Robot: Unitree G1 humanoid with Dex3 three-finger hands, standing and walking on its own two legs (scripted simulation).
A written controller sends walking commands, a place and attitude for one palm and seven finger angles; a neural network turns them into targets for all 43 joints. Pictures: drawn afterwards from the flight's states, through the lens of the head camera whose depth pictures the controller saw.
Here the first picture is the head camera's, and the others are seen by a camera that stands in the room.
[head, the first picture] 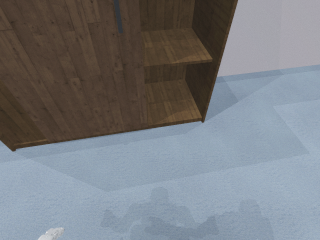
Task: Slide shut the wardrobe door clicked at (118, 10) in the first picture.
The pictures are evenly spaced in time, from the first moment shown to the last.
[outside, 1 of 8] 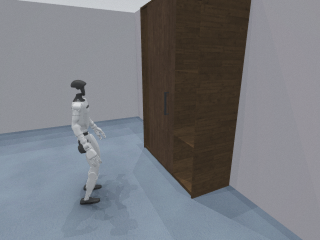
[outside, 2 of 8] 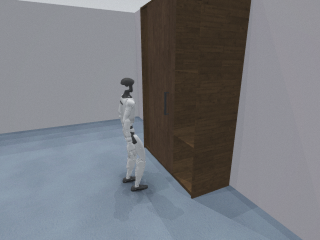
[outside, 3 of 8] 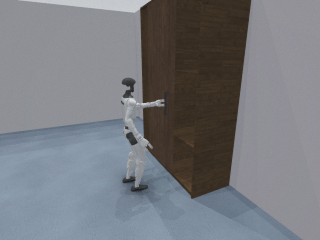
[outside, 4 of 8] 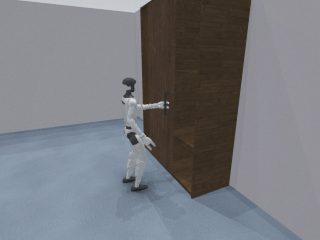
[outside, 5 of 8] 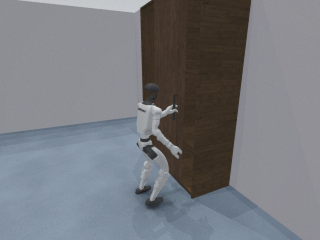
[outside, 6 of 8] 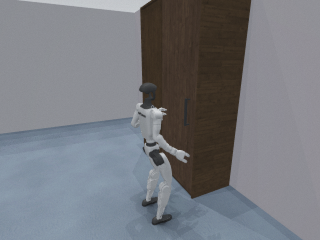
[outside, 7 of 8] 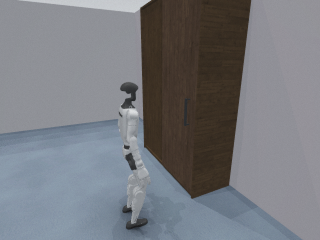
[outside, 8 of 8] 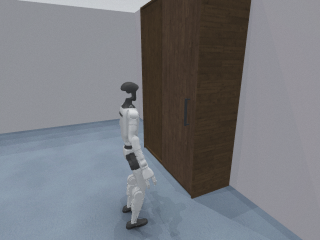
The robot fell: no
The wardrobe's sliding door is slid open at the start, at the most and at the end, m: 0.45 0.45 0.00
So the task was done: yes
